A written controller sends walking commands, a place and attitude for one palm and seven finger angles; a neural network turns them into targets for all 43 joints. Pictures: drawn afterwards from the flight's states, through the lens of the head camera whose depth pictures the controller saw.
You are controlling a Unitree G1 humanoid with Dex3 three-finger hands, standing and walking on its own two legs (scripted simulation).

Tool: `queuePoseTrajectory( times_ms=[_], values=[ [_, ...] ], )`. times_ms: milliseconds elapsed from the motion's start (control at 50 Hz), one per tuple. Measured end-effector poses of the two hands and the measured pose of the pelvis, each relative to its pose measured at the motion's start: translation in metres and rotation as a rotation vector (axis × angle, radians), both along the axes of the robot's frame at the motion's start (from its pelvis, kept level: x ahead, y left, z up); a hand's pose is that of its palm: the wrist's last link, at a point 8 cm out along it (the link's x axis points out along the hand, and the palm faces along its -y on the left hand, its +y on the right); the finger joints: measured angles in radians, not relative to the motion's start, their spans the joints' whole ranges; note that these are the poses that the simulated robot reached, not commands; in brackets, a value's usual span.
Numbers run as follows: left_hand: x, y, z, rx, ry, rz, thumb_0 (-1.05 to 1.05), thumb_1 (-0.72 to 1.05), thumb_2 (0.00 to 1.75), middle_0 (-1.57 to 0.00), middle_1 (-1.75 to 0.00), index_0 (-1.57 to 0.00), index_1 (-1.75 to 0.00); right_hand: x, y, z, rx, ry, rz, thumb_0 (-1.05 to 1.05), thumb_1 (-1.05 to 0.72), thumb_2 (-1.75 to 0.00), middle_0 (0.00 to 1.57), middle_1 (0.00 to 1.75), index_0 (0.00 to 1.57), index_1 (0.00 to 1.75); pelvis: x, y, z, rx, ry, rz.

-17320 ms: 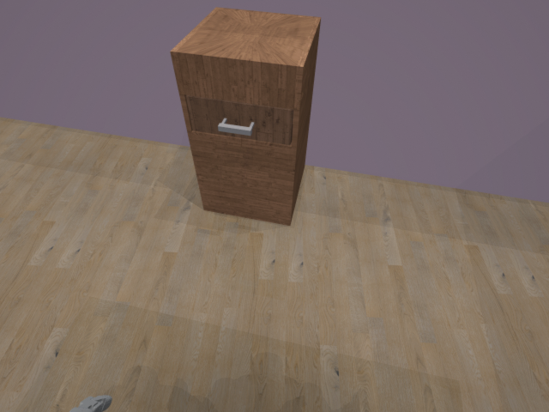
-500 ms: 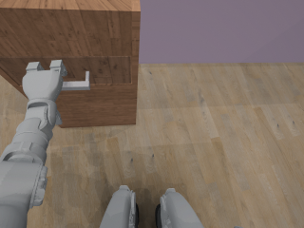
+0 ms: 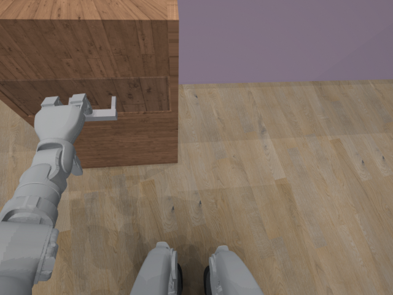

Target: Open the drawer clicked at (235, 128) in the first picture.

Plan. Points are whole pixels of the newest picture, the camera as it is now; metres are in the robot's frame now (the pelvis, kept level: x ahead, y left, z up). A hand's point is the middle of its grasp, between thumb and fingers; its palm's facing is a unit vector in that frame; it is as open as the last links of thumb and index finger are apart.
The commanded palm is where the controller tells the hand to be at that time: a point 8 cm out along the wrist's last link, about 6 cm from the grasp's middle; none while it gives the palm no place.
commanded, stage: re-aim the fingers above the handle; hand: left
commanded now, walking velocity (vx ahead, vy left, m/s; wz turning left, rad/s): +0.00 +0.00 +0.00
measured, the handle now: (92, 108) +0.54 +0.27 -0.11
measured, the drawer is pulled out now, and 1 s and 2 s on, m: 0.00 0.00 0.00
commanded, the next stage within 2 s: lower the fingers behind the handle in 0.14 s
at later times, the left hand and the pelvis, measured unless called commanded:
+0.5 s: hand (88, 135) +0.45 +0.25 -0.07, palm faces -0.20 -0.06 -0.98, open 13.8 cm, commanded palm +0.46 +0.23 -0.01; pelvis +0.00 -0.01 +0.00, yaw +1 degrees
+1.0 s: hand (82, 131) +0.46 +0.27 -0.09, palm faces -0.09 -0.02 -1.00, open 14.0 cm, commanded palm +0.45 +0.24 -0.05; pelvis +0.00 -0.02 -0.03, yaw -1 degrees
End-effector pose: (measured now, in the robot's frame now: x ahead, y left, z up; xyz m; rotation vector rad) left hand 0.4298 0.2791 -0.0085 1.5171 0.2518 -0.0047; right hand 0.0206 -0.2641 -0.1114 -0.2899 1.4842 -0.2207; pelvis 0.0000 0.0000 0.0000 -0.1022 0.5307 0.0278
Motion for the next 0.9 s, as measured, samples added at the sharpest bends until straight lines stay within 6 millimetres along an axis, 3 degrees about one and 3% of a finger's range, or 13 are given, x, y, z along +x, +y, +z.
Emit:
queuePoseTrajectory(
  times_ms=[100, 160, 260, 360, 460, 560, 640, 740, 900],
  values=[
    [0.009, -0.034, 0.009, -0.065, -0.082, -0.144, 0.0, -0.49, 0.3, -0.32, -1.2, -0.32, -1.2, 0.015, -0.006, 0.006, -0.041, -0.042, 0.017, 0.01, -0.9, -0.9, 0.21, 0.3, 0.21, 0.3, 0.002, -0.001, 0.0, -0.008, -0.002, 0.018],
    [0.023, -0.041, 0.018, -0.055, -0.186, -0.143, 0.0, -0.49, 0.3, -0.32, -1.2, -0.32, -1.2, 0.023, -0.011, 0.005, -0.056, -0.077, 0.022, 0.01, -0.9, -0.9, 0.21, 0.3, 0.21, 0.3, 0.001, -0.001, -0.005, -0.011, 0.008, 0.014],
    [0.034, -0.023, 0.019, 0.053, -0.211, 0.011, 0.0, -0.49, 0.3, -0.32, -1.2, -0.32, -1.2, 0.027, -0.012, -0.004, -0.023, -0.1, 0.018, 0.01, -0.9, -0.9, 0.2, 0.3, 0.21, 0.29, -0.004, -0.002, -0.009, -0.005, 0.014, -0.004],
    [0.015, -0.007, 0.001, 0.097, 0.001, 0.095, 0.0, -0.48, 0.3, -0.31, -1.2, -0.31, -1.19, 0.019, -0.004, -0.005, 0.026, -0.071, 0.008, 0.0, -0.9, -0.9, 0.2, 0.3, 0.21, 0.29, -0.003, -0.004, -0.001, 0.011, 0.004, -0.013],
    [0.005, -0.022, -0.008, -0.007, 0.077, -0.031, 0.0, -0.48, 0.3, -0.32, -1.2, -0.32, -1.19, 0.011, -0.005, -0.001, 0.002, -0.046, 0.01, 0.01, -0.9, -0.9, 0.21, 0.3, 0.21, 0.3, 0.001, -0.009, 0.0, 0.014, 0.007, -0.001],
    [0.018, -0.035, -0.001, -0.019, -0.086, -0.163, 0.0, -0.49, 0.3, -0.33, -1.21, -0.32, -1.2, 0.009, -0.018, -0.009, -0.044, -0.042, 0.021, 0.01, -0.9, -0.9, 0.21, 0.3, 0.21, 0.3, 0.002, -0.013, -0.015, 0.001, 0.033, 0.005],
    [0.027, -0.028, -0.007, 0.001, -0.191, -0.074, 0.0, -0.49, 0.3, -0.32, -1.21, -0.32, -1.2, 0.01, -0.026, -0.023, -0.04, -0.04, 0.024, 0.01, -0.9, -0.9, 0.21, 0.3, 0.21, 0.3, -0.003, -0.014, -0.028, -0.001, 0.053, -0.006],
    [0.019, -0.017, -0.03, 0.072, -0.131, 0.03, 0.0, -0.48, 0.3, -0.29, -1.2, -0.31, -1.19, 0.011, -0.024, -0.034, 0.002, -0.034, 0.025, 0.01, -0.9, -0.9, 0.2, 0.3, 0.21, 0.29, -0.007, -0.015, -0.033, 0.009, 0.062, -0.022],
    [0.02, -0.015, -0.021, 0.045, -0.056, 0.015, 0.0, -0.49, 0.3, -0.27, -1.2, -0.29, -1.18, 0.014, -0.017, -0.03, 0.008, -0.054, 0.025, 0.01, -0.9, -0.9, 0.21, 0.3, 0.21, 0.3, -0.005, -0.018, -0.028, 0.011, 0.053, -0.016]
  ],
)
